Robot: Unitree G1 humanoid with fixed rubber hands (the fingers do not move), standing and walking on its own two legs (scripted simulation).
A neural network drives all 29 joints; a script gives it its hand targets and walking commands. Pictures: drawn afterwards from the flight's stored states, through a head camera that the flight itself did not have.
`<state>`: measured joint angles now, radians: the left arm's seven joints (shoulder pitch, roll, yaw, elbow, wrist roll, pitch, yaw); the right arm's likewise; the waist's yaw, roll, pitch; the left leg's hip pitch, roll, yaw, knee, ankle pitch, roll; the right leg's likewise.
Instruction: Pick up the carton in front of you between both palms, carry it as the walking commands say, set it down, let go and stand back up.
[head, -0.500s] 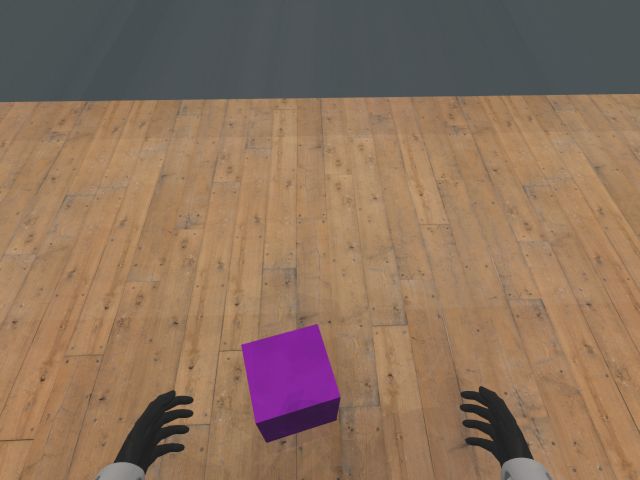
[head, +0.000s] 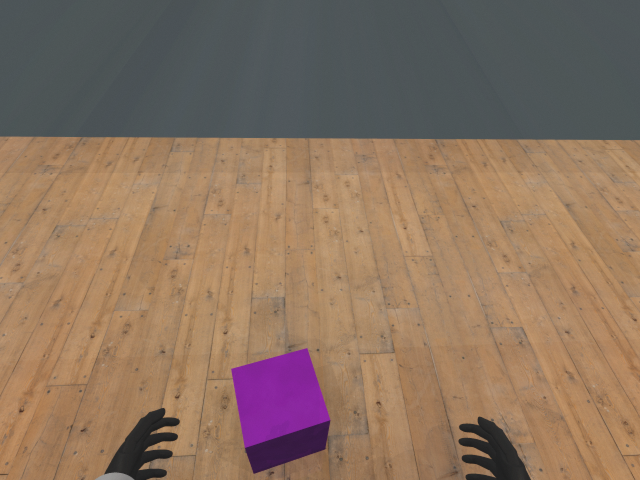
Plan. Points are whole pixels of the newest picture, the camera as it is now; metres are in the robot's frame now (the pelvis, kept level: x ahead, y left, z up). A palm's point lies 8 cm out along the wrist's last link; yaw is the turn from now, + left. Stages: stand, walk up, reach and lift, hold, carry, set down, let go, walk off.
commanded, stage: stand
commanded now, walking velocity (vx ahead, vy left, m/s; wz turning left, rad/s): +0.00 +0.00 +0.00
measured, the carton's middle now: (280, 411) +0.44 +0.10 -0.65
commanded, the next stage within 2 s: none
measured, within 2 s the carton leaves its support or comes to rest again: neither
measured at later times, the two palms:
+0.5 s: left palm (90, 466) +0.18 +0.30 -0.11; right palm out of the picture +0.15 -0.27 -0.07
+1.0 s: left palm out of the picture +0.13 +0.31 -0.11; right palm out of the picture +0.11 -0.28 -0.08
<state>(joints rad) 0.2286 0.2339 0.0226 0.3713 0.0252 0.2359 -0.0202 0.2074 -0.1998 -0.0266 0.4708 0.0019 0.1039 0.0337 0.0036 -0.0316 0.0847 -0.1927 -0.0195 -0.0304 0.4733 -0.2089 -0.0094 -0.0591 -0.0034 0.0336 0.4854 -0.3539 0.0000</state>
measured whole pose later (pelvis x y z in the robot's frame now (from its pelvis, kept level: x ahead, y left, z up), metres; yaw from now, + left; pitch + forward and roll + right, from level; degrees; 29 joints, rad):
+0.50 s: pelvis +0.03 +0.03 +0.00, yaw -3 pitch +1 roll +0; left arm 0.19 0.36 0.03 0.73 0.04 0.01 0.03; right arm 0.16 -0.31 -0.04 0.78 -0.03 0.01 -0.02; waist -0.02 -0.07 0.01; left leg -0.26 -0.02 0.02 0.54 -0.29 0.03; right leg -0.10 -0.01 0.08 0.47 -0.37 0.03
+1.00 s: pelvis +0.02 +0.03 +0.00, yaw -3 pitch -1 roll +0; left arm 0.20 0.37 0.02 0.86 0.03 0.00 0.02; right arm 0.13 -0.34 -0.03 0.91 -0.03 0.00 -0.01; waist -0.01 -0.05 0.02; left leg -0.21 -0.02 0.02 0.47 -0.23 0.03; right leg -0.06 -0.01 0.08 0.40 -0.32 0.03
